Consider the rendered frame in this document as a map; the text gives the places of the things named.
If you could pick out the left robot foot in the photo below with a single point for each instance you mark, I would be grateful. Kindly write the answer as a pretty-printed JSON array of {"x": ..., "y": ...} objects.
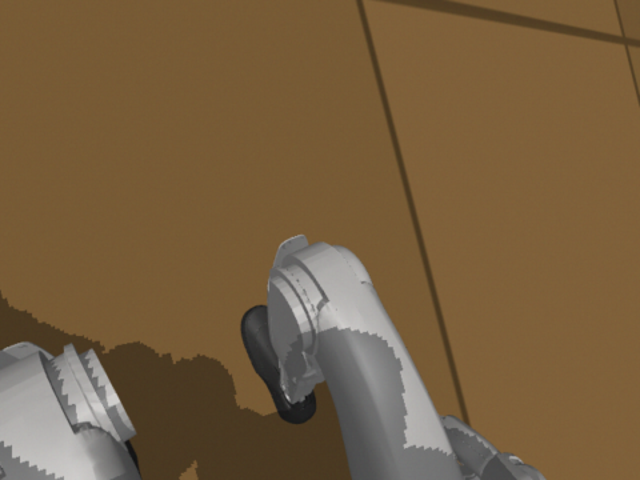
[{"x": 132, "y": 454}]

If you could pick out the right robot foot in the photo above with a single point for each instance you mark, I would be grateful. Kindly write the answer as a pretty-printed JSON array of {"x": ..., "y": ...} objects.
[{"x": 256, "y": 339}]

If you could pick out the right robot arm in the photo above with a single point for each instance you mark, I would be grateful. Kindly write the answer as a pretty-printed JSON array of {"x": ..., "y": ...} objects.
[{"x": 507, "y": 466}]

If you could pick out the right robot hand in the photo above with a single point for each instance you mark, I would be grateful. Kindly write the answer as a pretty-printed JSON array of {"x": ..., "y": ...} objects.
[{"x": 471, "y": 449}]

